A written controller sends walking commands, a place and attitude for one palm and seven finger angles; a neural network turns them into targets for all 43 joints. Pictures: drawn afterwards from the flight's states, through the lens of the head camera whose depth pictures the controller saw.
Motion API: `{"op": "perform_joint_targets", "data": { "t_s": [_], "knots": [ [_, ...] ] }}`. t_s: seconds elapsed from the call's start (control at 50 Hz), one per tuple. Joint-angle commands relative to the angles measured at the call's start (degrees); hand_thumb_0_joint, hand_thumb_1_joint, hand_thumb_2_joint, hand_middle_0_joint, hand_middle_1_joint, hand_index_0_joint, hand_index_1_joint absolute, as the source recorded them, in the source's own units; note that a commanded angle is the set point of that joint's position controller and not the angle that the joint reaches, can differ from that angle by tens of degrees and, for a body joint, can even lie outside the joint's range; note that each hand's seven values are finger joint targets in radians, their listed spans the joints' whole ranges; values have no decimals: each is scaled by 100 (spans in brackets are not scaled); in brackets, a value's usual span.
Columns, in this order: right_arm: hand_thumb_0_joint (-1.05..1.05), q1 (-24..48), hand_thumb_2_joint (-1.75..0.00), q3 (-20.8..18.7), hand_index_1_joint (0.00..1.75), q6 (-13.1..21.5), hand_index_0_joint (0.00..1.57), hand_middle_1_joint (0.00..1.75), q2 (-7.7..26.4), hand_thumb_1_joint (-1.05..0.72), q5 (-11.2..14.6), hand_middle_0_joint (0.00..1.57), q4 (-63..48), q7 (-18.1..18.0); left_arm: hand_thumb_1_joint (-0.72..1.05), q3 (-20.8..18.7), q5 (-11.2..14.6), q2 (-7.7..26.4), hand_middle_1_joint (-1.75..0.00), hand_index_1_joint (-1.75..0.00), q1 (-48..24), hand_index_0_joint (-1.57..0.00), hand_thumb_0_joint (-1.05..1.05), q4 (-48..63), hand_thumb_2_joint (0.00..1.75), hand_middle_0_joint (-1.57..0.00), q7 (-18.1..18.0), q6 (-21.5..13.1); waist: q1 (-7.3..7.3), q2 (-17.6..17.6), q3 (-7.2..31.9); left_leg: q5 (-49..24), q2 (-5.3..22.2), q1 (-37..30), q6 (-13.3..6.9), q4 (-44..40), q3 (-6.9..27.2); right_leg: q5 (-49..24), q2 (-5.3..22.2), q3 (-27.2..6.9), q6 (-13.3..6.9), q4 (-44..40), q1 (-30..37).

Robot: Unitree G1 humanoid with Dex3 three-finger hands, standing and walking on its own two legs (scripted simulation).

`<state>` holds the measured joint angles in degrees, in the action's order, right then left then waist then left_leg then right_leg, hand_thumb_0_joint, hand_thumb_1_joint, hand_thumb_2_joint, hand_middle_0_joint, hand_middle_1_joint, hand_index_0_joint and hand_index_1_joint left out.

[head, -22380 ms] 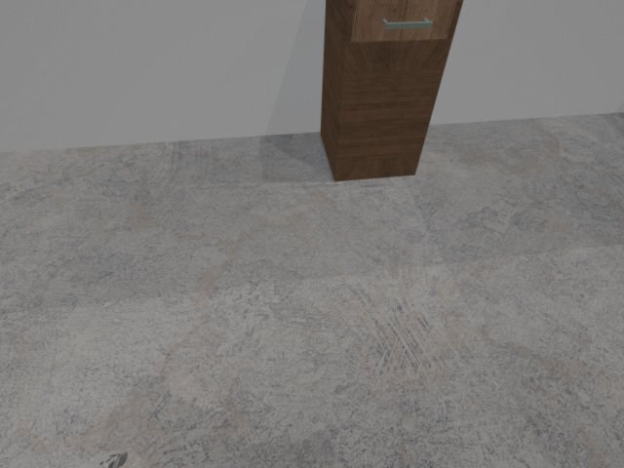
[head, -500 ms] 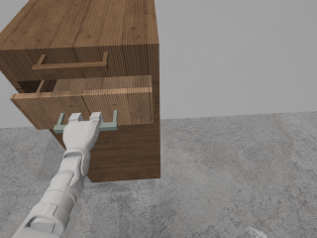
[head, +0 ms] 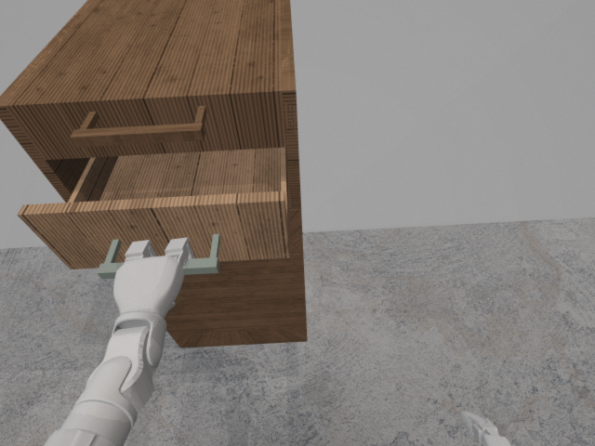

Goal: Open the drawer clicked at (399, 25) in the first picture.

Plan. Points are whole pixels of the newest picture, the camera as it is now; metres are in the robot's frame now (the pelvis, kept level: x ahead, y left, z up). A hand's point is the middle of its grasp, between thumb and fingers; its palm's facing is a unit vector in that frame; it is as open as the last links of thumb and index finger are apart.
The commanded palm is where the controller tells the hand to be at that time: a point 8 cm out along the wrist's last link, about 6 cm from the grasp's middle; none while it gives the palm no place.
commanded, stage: pull the drawer open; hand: left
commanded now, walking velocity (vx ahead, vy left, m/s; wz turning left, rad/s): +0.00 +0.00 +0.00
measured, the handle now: (162, 256) +0.38 +0.24 +0.02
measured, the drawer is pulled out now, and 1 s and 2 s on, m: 0.12 0.24 0.30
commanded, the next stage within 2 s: open the thumb to release the handle in 1.78 s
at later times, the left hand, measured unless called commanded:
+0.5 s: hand (158, 338) +0.26 +0.21 +0.00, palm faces +0.01 -0.09 -1.00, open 5.4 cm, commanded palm +0.23 +0.22 +0.05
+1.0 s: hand (148, 385) +0.20 +0.21 +0.00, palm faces +0.01 -0.10 -1.00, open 5.4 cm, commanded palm +0.17 +0.21 +0.05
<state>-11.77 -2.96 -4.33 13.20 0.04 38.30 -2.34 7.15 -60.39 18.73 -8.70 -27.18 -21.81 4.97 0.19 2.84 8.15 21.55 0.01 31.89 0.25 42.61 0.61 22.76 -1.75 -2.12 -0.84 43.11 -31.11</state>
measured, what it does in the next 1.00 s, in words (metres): stands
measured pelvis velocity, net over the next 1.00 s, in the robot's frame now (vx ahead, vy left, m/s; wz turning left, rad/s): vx -0.01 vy -0.01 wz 0.00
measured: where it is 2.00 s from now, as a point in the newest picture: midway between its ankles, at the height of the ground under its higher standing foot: outside the picture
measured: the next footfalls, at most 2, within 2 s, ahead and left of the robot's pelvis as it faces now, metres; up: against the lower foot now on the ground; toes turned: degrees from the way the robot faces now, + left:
none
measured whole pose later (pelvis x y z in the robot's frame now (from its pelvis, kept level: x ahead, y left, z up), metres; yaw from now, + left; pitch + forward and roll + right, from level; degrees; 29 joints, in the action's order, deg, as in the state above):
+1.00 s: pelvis -0.01 -0.01 -0.01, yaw +0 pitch +7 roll +1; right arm -5.9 -1.0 -3.0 12.3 -2.1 35.9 -0.9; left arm 7.9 -61.4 18.1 20.3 -0.1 -23.3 4.5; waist 3.6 2.6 6.5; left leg 22.7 0.0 29.6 1.1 44.8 0.8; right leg 24.7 -1.9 -1.9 -1.7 46.8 -29.4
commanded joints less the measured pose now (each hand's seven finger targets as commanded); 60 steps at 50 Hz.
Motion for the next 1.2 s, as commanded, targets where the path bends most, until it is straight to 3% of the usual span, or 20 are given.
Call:
{"op": "perform_joint_targets", "data": {
  "t_s": [0.0,0.06,0.12,0.18,0.28,0.36,0.52,0.58,0.64,0.8,0.88,0.94,1.0,1.08,1.14,1.18],
  "knots": [
    [0,510,-90,-193,30,256,20,30,712,-90,2,20,-840,-21,90,-433,-16,809,-135,-135,-856,-40,0,1305,90,-40,-239,-4,109,-335,1309,-1848,-211,-892,-194,-361,-217,-2153,-89,212,-161,-551,779],
    [0,570,-90,-183,30,289,20,30,684,-90,3,20,-862,-8,90,-436,12,755,-135,-135,-438,-40,0,1434,90,-40,-245,30,131,-458,1210,-1817,-221,-894,-206,-342,-252,-2263,-74,207,-130,-572,800],
    [0,640,-90,-158,30,287,20,30,677,-90,-6,20,-900,-4,90,-399,-45,769,-135,-135,-496,-40,0,1696,90,-40,-264,47,138,-256,1176,-1798,-211,-933,-183,-378,-213,-2114,-78,213,-154,-532,727],
    [0,693,-90,-161,30,312,20,30,660,-90,-19,20,-904,12,90,-403,-29,716,-135,-135,-105,-40,0,1763,90,-40,-271,90,170,-379,1143,-1772,-220,-952,-186,-365,-226,-2132,-79,215,-146,-546,762],
    [0,847,-90,-152,30,332,20,30,618,-90,-40,20,-1003,56,90,-358,-16,593,-135,-135,474,-40,0,2299,90,-40,-271,103,265,-262,1294,-2032,-218,-1081,-174,-324,-231,-2399,-74,189,-156,-476,860],
    [0,973,-90,-94,30,339,20,30,626,-90,-64,20,-1014,54,90,-474,-12,705,-135,-135,787,-40,0,2425,90,-40,-254,133,243,-480,1048,-1895,-229,-965,-171,-319,-215,-2452,-59,183,-124,-487,842],
    [0,1188,-90,-50,30,363,20,30,557,-90,-102,20,-1078,90,90,-538,-80,727,-135,-135,1428,-40,0,2981,90,-40,-300,109,338,-322,981,-1921,-232,-1069,-142,-292,-209,-2438,-57,116,-140,-450,808],
    [0,1227,-90,-48,30,375,20,30,514,-90,-122,20,-1114,124,90,-337,-99,520,-135,-135,1639,-40,0,3201,90,-40,-322,104,330,-258,973,-1890,-224,-1118,-139,-262,-187,-2293,-64,155,-145,-422,717],
    [0,1282,-90,-32,30,381,20,30,512,-90,-134,20,-1129,100,90,-528,-100,681,-135,-135,1839,-40,0,3280,90,-40,-349,93,367,-345,907,-1728,-235,-1055,-141,-265,-184,-2156,-75,121,-145,-438,707],
    [0,1346,-90,-4,30,393,20,30,484,-90,-176,20,-1200,160,90,-398,-91,537,-135,-135,2386,-40,0,3745,90,-40,-377,27,395,-289,925,-1761,-221,-1069,-125,-216,-146,-2115,-73,135,-166,-352,670],
    [0,1409,-90,28,30,401,20,30,477,-90,-181,20,-1204,143,90,-490,-83,632,-135,-135,2584,-40,0,3730,90,-40,-387,18,387,-463,638,-1340,-258,-865,-145,-200,-152,-1860,-54,66,-129,-426,557],
    [0,1420,-90,28,30,407,20,30,459,-90,-194,20,-1192,112,90,-536,-119,675,-135,-135,2489,-40,0,3786,90,-40,-423,-13,389,-291,668,-1199,-260,-890,-151,-185,-158,-1649,-52,27,-143,-440,479],
    [0,1443,-90,39,30,417,20,30,470,-90,-189,20,-1204,104,90,-711,-79,802,-135,-135,2846,-40,0,3771,90,-40,-445,-27,453,-342,680,-1194,-275,-820,-137,-180,-156,-1719,-51,-23,-147,-447,572],
    [0,1458,-90,39,30,422,20,30,453,-90,-194,20,-1220,100,90,-634,-66,730,-135,-135,2927,-40,0,3896,90,-40,-438,-39,446,-364,612,-1079,-282,-757,-146,-157,-163,-1602,-39,-51,-130,-445,508],
    [0,1444,-90,39,30,437,20,30,450,-90,-195,20,-1288,155,90,-565,-17,649,-135,-135,3436,-40,0,4111,90,-40,-442,-72,509,-265,721,-1235,-269,-798,-146,-121,-161,-1744,-45,-21,-153,-349,570],
    [0,1442,-90,42,30,443,20,30,450,-90,-192,20,-1300,174,90,-641,30,705,-135,-135,3727,-40,0,4142,90,-40,-430,-100,517,-426,645,-1248,-269,-716,-150,-94,-161,-1864,-46,-28,-140,-331,582]
  ]
}}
